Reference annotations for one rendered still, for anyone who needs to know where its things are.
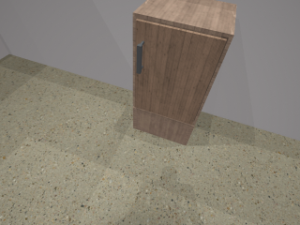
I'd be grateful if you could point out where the handle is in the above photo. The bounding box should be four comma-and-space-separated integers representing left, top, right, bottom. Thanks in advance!
136, 41, 144, 74

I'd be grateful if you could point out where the cupboard door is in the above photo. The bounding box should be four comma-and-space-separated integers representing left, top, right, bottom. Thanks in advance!
135, 19, 227, 125

